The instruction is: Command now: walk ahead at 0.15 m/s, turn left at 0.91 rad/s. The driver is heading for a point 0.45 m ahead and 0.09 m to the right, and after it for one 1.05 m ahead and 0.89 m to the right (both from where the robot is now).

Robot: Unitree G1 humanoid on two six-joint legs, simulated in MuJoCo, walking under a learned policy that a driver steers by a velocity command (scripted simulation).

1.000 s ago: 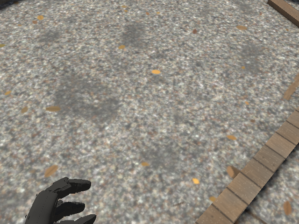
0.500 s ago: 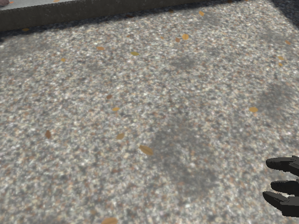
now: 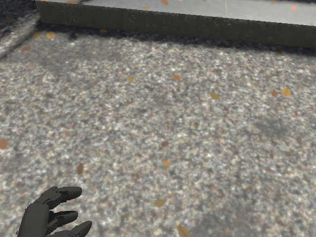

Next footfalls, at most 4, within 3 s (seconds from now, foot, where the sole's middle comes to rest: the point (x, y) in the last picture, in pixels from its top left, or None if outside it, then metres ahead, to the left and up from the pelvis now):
0.26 left None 0.10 0.11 -0.75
0.72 right None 0.07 -0.13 -0.75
1.18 left None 0.24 0.02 -0.75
1.56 right None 0.37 -0.34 -0.75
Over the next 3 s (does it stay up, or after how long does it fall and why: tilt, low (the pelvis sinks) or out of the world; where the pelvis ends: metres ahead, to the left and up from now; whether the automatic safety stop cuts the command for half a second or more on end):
stays up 0.47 -0.26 0.03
